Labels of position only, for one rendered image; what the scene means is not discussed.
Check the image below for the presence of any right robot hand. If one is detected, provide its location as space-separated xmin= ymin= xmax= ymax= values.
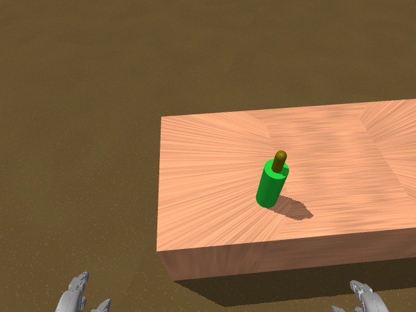
xmin=331 ymin=280 xmax=389 ymax=312

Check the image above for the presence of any bottle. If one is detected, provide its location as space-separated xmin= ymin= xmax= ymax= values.
xmin=256 ymin=151 xmax=289 ymax=208

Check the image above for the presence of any left robot hand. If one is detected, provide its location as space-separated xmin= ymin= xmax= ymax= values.
xmin=55 ymin=272 xmax=111 ymax=312

